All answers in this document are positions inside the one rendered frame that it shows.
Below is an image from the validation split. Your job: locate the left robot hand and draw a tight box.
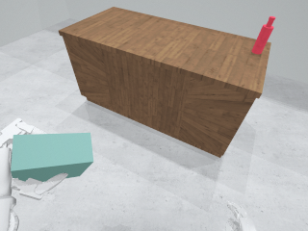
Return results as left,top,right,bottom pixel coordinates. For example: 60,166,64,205
0,118,68,200

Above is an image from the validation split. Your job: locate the sponge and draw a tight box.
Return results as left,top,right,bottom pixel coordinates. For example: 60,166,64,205
11,133,94,182

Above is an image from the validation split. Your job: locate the right robot hand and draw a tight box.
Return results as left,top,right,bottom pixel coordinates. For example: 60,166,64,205
222,200,257,231

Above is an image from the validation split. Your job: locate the left robot forearm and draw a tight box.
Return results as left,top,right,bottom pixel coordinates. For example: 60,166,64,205
0,195,19,231

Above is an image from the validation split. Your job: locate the table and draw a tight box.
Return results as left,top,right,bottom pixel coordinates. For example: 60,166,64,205
59,7,271,158

